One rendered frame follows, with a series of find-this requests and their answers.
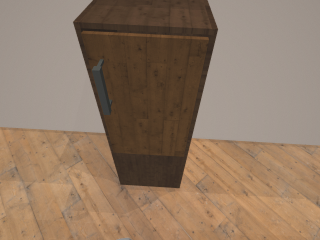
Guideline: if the cupboard door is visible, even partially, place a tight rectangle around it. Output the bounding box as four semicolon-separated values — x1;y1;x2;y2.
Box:
81;30;209;157

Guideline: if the handle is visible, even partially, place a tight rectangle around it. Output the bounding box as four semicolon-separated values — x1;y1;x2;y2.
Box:
92;59;113;115

